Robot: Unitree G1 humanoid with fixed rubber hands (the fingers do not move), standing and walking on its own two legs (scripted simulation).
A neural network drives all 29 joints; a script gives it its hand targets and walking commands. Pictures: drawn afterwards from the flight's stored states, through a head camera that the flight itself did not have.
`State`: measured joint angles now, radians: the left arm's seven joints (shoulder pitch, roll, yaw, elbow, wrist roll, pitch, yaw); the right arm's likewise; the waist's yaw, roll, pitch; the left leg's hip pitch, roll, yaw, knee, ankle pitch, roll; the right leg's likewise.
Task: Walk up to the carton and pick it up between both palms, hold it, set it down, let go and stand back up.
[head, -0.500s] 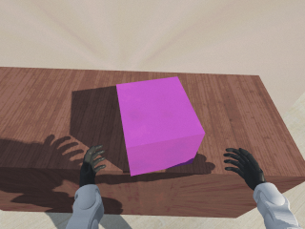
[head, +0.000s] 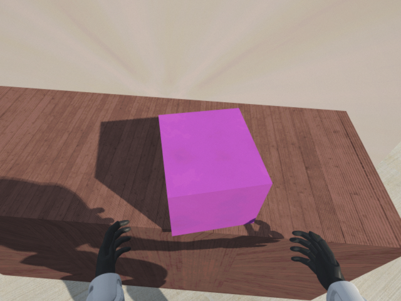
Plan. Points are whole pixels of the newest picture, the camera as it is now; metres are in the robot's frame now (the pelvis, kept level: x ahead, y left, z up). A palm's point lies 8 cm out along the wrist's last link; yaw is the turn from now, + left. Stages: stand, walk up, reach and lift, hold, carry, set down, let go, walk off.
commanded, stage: set down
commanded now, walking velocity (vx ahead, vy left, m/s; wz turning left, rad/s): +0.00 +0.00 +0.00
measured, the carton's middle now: (206, 169) +0.42 +0.00 -0.02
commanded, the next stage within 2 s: let go in 1.02 s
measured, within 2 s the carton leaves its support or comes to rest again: neither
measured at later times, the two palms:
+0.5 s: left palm (92, 282) +0.17 +0.22 -0.05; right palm (318, 285) +0.18 -0.23 -0.06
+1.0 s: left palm (75, 285) +0.17 +0.25 -0.07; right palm out of the picture +0.16 -0.19 -0.08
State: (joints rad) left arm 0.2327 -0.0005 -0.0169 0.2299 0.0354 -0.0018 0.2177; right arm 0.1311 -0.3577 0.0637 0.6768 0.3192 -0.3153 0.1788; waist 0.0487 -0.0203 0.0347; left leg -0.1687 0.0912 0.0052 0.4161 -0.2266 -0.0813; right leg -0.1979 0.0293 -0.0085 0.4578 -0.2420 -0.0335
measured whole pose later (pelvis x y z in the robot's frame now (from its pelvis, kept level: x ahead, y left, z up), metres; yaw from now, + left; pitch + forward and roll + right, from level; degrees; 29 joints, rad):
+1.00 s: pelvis +0.01 +0.04 +0.00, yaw -2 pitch -5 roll +0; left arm 0.23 0.15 -0.02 0.46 -0.01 0.12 0.07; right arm 0.18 -0.21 -0.02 0.76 0.02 -0.21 0.06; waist 0.03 0.01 0.08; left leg -0.05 0.05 0.05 0.40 -0.25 -0.03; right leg -0.07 -0.02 0.04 0.39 -0.23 0.02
